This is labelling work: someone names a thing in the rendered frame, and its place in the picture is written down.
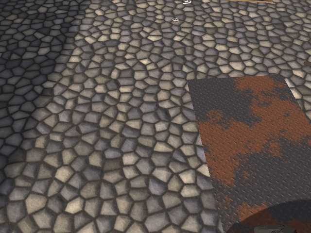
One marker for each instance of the robot right hand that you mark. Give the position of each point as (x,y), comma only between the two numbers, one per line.
(282,228)

